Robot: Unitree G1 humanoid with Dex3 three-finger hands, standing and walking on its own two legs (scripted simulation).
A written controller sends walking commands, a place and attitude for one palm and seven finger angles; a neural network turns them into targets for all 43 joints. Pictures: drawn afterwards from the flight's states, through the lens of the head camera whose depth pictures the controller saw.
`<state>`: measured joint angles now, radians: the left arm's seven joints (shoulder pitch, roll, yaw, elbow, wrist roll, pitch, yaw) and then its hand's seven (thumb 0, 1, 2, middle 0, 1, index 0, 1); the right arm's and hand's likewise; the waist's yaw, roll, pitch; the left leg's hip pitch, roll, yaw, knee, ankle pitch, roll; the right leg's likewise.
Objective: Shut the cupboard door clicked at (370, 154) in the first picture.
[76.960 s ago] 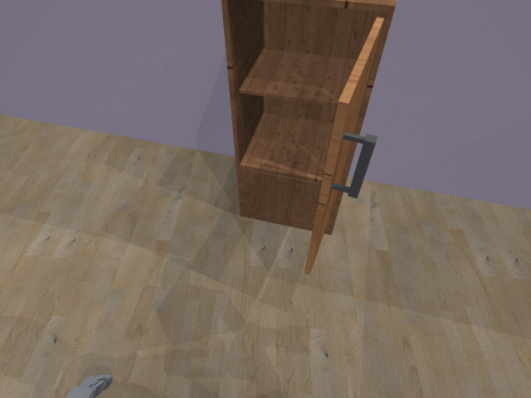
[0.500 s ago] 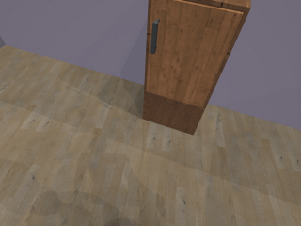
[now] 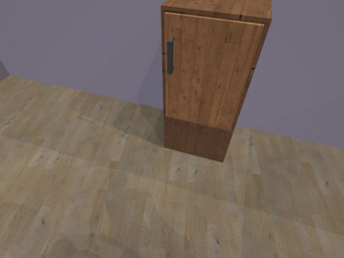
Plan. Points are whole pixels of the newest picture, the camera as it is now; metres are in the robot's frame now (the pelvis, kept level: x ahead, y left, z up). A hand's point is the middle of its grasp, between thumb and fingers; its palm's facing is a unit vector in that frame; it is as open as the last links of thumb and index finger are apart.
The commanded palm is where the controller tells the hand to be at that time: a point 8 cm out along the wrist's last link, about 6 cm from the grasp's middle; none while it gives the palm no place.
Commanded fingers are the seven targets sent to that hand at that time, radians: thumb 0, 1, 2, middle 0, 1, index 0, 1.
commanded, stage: let the arm hang, fingers relaxed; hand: left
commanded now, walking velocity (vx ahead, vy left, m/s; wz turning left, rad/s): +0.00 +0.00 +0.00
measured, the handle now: (171, 55) +0.95 +0.06 +0.00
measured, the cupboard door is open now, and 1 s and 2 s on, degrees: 0 0 0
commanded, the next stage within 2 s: look to check the result in 0.14 s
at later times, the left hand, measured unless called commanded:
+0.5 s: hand out of the picture +0.04 +0.21 -0.17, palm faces +0.03 -0.96 -0.27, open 7.4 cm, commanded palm none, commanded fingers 0.00 0.90 0.90 -0.20 -0.30 -0.20 -0.30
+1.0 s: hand out of the picture +0.08 +0.23 -0.16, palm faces +0.02 -0.96 -0.29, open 7.4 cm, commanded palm none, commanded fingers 0.00 0.90 0.90 -0.20 -0.30 -0.20 -0.30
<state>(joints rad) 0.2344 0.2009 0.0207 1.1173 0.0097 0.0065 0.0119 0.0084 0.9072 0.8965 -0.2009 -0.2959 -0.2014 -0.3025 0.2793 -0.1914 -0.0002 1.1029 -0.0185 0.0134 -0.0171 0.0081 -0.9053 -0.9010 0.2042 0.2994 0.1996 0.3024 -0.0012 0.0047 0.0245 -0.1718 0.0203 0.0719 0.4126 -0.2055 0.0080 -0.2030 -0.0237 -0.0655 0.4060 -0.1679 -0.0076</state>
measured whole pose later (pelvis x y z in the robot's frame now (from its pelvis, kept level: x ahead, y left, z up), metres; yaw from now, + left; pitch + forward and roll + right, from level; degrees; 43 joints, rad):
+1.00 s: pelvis +0.03 -0.01 +0.01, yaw +1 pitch -2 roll +0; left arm 0.15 0.29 0.02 1.13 0.01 -0.01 0.00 0.01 0.91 0.90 -0.20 -0.30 -0.20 -0.30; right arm 0.16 -0.30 0.00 1.11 -0.02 0.00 -0.01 0.01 -0.90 -0.90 0.20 0.30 0.20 0.30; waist 0.00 0.01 0.04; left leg -0.09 0.03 0.06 0.32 -0.20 -0.01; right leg -0.12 -0.01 -0.08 0.32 -0.17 -0.01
